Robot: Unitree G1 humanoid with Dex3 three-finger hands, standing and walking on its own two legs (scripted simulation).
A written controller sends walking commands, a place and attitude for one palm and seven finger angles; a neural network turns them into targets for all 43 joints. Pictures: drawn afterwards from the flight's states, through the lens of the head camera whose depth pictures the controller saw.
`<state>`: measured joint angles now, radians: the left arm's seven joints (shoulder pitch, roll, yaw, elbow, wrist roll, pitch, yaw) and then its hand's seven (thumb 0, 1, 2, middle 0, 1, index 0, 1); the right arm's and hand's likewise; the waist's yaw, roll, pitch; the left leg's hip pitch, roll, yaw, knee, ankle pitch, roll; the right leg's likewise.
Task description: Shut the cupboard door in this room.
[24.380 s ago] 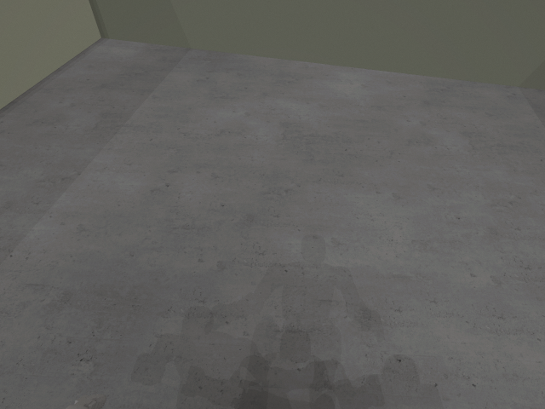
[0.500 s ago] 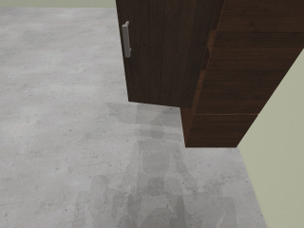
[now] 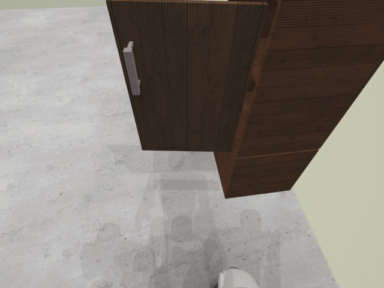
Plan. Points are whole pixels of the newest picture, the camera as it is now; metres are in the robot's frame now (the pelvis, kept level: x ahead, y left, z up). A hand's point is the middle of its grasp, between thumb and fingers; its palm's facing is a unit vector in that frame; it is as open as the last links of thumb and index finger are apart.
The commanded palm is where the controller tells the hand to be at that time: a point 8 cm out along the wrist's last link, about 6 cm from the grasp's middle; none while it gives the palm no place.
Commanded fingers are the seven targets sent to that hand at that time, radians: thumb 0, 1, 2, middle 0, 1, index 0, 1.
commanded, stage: take the last steps up to it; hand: left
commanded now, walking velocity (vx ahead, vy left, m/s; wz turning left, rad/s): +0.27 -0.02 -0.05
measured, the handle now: (133, 69) +0.67 +0.19 +0.09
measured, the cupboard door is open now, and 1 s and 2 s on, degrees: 81 81 81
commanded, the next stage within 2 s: come to a stop and stand still in 0.30 s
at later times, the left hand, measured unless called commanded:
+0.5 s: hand (129, 281) +0.17 +0.16 -0.17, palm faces +0.06 -0.98 -0.20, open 7.3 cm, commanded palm none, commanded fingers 0.00 0.90 0.90 -0.20 -0.30 -0.20 -0.30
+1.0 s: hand (138, 259) +0.22 +0.14 -0.16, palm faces +0.00 -0.96 -0.30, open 7.4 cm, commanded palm none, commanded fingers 0.00 0.90 0.90 -0.20 -0.30 -0.20 -0.30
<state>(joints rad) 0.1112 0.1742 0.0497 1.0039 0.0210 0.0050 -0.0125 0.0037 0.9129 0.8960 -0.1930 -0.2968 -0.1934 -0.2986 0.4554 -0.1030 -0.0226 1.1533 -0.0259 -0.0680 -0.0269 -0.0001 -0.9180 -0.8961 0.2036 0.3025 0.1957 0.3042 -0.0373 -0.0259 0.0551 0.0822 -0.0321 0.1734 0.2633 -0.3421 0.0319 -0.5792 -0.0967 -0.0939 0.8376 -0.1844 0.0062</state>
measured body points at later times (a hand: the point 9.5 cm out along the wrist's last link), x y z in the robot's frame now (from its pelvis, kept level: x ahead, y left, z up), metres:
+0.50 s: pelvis +0.17 -0.02 +0.01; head +0.20 -0.02 +0.45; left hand +0.17 +0.21 -0.15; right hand +0.27 -0.25 -0.14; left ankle +0.24 +0.11 -0.72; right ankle +0.15 -0.11 -0.74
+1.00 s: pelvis +0.17 -0.06 -0.01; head +0.20 -0.09 +0.44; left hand +0.22 +0.19 -0.14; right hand +0.22 -0.31 -0.17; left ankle +0.22 +0.09 -0.71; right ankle +0.15 -0.17 -0.74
